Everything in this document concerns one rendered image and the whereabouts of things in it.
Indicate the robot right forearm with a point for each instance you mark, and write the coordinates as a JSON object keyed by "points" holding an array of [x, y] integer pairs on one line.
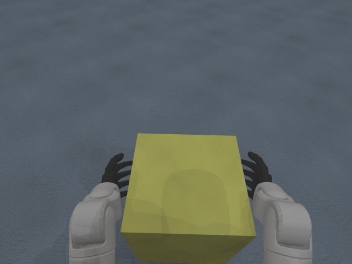
{"points": [[287, 227]]}

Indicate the right robot hand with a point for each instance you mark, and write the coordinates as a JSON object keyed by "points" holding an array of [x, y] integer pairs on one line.
{"points": [[259, 175]]}

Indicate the robot left forearm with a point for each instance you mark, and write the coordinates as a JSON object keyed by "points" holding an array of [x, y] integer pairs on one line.
{"points": [[92, 227]]}

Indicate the left robot hand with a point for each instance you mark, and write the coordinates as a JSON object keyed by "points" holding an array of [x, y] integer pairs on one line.
{"points": [[111, 173]]}

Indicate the carton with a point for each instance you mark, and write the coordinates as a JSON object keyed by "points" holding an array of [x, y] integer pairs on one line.
{"points": [[187, 200]]}

